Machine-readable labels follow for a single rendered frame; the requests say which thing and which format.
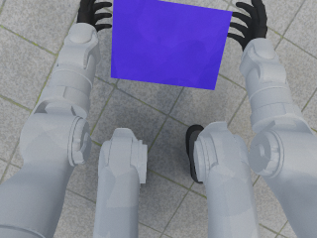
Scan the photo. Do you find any left robot shin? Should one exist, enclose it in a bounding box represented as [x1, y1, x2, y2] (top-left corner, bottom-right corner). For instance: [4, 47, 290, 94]
[98, 128, 139, 176]

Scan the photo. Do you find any robot left upper arm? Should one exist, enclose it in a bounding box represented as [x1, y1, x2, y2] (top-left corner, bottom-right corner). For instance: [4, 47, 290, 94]
[0, 113, 92, 238]

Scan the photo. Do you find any carton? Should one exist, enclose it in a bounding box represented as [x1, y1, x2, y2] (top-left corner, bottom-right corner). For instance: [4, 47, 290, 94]
[110, 0, 233, 90]

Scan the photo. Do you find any left robot hand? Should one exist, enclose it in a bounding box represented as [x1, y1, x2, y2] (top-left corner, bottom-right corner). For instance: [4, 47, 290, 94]
[76, 0, 112, 33]

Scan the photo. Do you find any left robot forearm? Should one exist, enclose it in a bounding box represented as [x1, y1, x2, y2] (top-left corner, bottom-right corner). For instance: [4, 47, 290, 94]
[19, 23, 101, 158]

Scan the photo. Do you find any right robot thigh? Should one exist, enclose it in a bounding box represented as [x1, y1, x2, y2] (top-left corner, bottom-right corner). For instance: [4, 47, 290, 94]
[193, 130, 262, 238]

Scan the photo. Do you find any robot right upper arm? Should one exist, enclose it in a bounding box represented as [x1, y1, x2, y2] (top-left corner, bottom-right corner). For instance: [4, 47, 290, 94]
[248, 129, 317, 238]

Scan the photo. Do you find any right robot hand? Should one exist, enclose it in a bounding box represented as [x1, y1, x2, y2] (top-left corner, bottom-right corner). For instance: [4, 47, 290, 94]
[227, 0, 268, 51]

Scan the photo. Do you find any right robot forearm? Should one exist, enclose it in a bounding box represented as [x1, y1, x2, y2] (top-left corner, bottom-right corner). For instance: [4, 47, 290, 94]
[239, 38, 317, 138]

